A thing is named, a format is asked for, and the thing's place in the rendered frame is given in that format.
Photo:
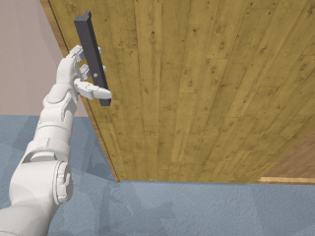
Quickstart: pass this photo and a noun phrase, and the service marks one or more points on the robot left forearm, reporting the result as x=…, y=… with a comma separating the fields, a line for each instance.
x=54, y=129

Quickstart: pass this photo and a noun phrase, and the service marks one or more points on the robot left upper arm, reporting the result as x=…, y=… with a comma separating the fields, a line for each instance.
x=38, y=190

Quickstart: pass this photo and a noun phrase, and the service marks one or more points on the robot left hand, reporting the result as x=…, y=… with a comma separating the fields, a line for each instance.
x=70, y=73

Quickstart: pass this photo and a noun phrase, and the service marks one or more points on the wardrobe door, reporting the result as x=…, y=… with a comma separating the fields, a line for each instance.
x=299, y=162
x=208, y=91

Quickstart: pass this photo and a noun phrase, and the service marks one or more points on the handle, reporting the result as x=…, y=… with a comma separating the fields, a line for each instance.
x=86, y=34

